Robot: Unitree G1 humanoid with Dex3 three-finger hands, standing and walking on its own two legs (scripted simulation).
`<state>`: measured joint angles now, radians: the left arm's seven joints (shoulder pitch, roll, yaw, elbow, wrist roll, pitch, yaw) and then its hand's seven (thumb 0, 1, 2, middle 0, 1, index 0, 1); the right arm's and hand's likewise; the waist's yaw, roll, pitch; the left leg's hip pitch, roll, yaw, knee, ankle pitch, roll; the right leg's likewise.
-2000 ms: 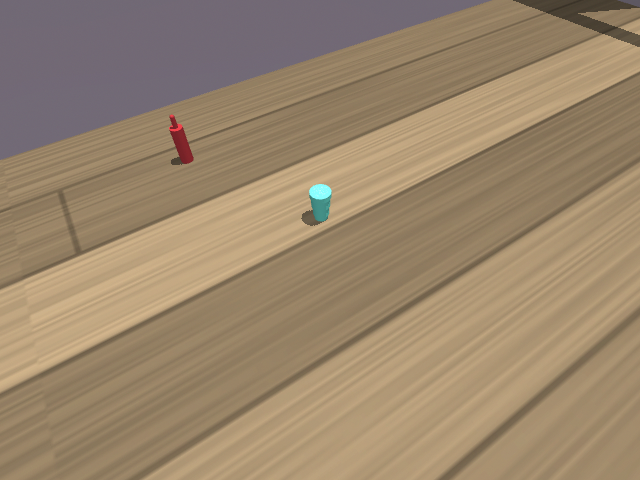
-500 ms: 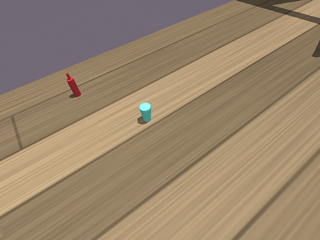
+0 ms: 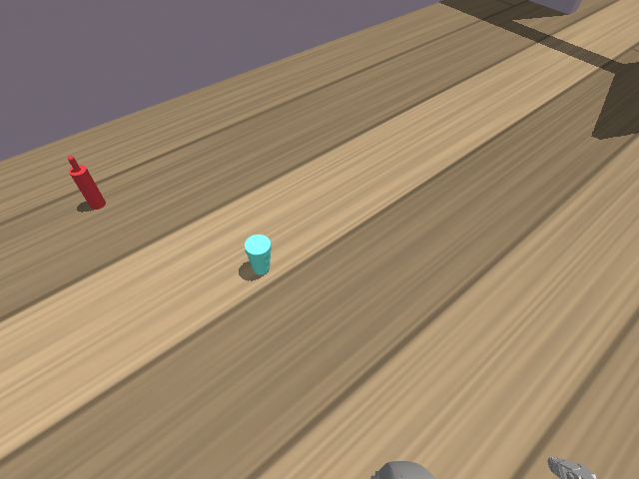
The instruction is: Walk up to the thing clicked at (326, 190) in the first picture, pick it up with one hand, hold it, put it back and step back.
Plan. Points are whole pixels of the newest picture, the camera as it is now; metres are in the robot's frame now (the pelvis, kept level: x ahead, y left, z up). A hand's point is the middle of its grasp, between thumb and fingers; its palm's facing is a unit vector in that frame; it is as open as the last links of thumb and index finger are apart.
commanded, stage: walk up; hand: left
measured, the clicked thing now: (259, 256) +0.92 +0.24 -0.69
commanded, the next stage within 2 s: none
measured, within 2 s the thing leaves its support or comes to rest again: neither
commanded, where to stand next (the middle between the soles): +0.59 +0.03 m, yaw +1 degrees
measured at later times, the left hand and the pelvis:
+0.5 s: hand (159, 400) +0.24 +0.26 -0.12, palm faces -0.02 -0.92 -0.39, open 7.4 cm; pelvis +0.20 -0.02 +0.00, yaw +0 degrees
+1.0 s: hand (180, 268) +0.48 +0.28 -0.13, palm faces -0.10 -0.92 -0.37, open 7.4 cm; pelvis +0.39 +0.02 +0.00, yaw +0 degrees
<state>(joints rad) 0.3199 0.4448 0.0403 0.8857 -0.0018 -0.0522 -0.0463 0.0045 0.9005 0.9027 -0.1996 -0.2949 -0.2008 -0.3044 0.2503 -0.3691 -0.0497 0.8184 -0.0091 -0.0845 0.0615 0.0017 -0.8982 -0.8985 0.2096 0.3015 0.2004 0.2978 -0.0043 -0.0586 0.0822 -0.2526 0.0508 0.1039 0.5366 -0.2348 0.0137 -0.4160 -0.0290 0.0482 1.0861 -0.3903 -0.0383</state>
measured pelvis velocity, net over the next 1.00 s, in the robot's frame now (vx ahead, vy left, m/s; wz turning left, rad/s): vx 0.39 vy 0.02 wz -0.01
